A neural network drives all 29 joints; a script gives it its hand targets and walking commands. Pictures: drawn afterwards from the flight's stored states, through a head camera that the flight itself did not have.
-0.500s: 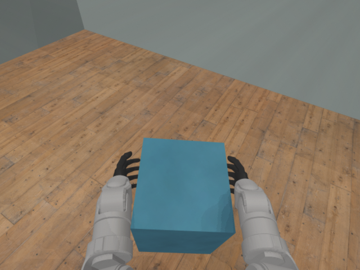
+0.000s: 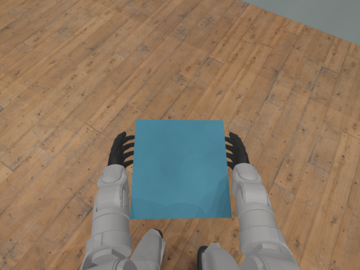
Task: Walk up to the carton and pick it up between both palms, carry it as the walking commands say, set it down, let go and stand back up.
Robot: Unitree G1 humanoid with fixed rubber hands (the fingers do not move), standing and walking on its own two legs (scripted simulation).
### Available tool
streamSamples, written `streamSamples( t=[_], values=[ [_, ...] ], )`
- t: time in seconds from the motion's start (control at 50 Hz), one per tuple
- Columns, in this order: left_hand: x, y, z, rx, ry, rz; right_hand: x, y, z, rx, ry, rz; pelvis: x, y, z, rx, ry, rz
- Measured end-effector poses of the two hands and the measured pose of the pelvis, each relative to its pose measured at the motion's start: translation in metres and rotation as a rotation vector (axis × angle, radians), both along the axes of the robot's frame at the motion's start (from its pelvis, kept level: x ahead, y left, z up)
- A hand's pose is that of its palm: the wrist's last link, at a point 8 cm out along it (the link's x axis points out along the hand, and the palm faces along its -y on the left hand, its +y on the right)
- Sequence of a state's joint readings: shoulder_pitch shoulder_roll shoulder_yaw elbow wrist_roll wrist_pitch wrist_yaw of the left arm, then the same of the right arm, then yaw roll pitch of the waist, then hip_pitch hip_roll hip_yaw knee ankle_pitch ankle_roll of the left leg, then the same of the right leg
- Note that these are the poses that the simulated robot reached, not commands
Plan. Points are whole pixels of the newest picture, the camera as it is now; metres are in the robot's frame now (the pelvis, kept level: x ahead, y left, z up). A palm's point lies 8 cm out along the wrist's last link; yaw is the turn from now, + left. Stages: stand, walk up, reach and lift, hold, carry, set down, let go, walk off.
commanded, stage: set down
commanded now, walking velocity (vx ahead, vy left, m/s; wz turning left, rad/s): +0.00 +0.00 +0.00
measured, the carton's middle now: (178, 174) +0.33 +0.06 -0.12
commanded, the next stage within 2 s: none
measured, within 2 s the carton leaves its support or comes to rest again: neither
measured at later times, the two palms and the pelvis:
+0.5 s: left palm (121, 166) +0.34 +0.22 -0.13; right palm (225, 164) +0.38 -0.07 -0.14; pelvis -0.01 +0.02 -0.07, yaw +0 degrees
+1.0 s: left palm (128, 170) +0.35 +0.22 -0.23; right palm (219, 166) +0.40 -0.07 -0.23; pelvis -0.03 +0.01 -0.15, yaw -1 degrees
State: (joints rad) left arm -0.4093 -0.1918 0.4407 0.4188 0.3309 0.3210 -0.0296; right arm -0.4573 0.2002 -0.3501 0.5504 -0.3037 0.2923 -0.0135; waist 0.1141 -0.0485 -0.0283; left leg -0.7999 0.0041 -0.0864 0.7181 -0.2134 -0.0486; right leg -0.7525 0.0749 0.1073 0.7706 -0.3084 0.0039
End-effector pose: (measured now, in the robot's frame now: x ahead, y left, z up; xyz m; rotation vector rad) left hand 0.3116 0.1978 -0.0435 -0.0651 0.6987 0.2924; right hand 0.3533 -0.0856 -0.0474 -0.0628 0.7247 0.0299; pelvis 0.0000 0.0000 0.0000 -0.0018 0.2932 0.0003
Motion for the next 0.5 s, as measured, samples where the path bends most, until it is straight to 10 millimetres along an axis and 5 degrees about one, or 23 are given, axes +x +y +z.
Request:
streamSamples(
  t=[0.5],
  values=[
    [0.025, 0.018, -0.089, -0.014, -0.011, 0.026, 0.028, 0.017, -0.089, 0.007, -0.014, 0.000, -0.009, 0.015, -0.070, -0.021, 0.281, 0.007]
  ],
)
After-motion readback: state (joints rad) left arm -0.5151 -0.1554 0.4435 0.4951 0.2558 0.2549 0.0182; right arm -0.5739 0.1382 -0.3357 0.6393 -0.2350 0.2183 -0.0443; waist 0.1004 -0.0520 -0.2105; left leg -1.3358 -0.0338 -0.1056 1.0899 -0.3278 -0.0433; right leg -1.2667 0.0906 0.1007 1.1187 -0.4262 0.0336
